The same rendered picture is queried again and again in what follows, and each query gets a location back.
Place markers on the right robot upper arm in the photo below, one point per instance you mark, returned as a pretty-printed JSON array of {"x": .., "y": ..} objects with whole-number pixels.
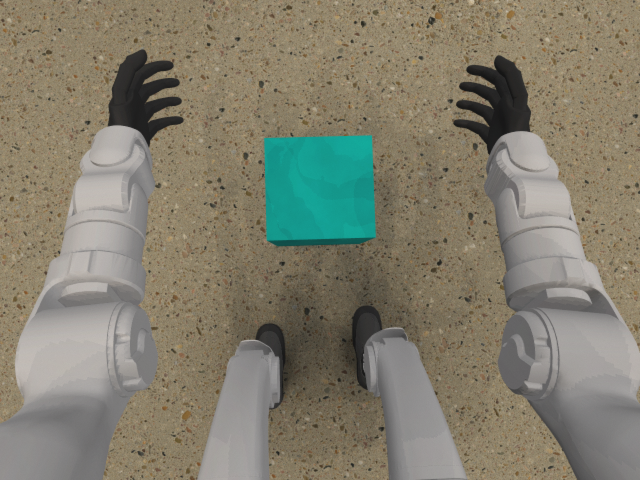
[{"x": 580, "y": 372}]

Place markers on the right robot forearm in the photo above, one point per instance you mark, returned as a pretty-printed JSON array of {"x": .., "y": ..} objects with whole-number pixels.
[{"x": 545, "y": 261}]

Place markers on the left robot upper arm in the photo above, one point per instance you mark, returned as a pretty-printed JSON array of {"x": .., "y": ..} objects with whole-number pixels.
[{"x": 78, "y": 367}]

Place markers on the robot left thigh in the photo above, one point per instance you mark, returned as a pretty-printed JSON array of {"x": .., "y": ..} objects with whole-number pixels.
[{"x": 237, "y": 445}]

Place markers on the carton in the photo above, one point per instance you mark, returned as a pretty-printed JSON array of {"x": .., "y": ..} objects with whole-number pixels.
[{"x": 319, "y": 190}]

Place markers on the left robot forearm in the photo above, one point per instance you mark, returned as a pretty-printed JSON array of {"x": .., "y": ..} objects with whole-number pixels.
[{"x": 105, "y": 232}]

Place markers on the robot right thigh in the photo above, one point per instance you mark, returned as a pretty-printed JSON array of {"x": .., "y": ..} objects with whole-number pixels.
[{"x": 419, "y": 443}]

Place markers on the left robot hand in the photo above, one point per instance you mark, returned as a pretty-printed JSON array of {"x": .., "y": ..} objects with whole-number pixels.
[{"x": 128, "y": 106}]

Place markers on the robot thigh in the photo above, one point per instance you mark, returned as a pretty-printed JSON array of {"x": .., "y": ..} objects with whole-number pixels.
[
  {"x": 419, "y": 443},
  {"x": 237, "y": 445}
]

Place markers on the right robot hand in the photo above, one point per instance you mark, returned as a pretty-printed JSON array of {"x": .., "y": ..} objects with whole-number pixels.
[{"x": 510, "y": 111}]

